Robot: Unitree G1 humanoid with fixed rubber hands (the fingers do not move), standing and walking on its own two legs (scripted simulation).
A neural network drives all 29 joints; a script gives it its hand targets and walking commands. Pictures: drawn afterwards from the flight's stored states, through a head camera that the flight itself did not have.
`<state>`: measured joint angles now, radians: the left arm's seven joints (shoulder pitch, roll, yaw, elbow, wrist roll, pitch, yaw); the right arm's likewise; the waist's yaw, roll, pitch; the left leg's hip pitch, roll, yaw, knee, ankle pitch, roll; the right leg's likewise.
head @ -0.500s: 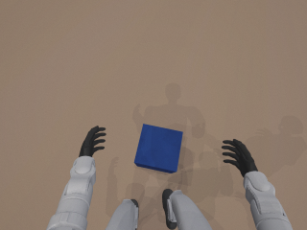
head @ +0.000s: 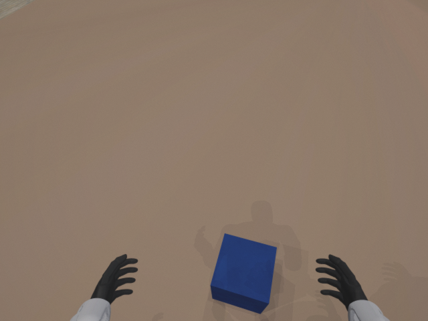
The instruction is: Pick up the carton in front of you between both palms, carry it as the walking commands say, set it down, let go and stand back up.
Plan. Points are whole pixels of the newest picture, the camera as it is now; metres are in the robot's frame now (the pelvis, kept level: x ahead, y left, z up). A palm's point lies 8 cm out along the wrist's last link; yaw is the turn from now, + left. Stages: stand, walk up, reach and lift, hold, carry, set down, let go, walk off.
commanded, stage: let go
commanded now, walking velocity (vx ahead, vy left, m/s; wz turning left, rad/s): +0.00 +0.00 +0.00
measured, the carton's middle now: (242, 274) +0.35 -0.07 -0.65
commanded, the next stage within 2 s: stand in 0.30 s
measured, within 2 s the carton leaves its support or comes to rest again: neither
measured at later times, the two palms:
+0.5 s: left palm (85, 319) +0.12 +0.27 -0.08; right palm (387, 316) +0.14 -0.29 -0.09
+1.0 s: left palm out of the picture +0.11 +0.27 -0.09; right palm out of the picture +0.13 -0.32 -0.10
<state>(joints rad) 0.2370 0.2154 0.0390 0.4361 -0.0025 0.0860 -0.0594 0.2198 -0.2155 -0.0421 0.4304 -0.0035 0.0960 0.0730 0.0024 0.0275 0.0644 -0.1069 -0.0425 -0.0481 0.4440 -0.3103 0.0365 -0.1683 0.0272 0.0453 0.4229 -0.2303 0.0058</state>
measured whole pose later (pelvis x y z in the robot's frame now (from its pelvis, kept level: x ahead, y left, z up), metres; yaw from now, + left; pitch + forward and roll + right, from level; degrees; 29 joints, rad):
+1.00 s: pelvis +0.01 -0.03 +0.00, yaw +2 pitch -1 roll +0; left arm 0.15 0.33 0.04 0.90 0.03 0.00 0.02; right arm 0.17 -0.37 -0.01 0.83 -0.03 -0.01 -0.03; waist 0.01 0.03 0.01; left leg -0.09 -0.02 -0.08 0.42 -0.31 0.00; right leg -0.16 0.04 0.00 0.43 -0.25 -0.03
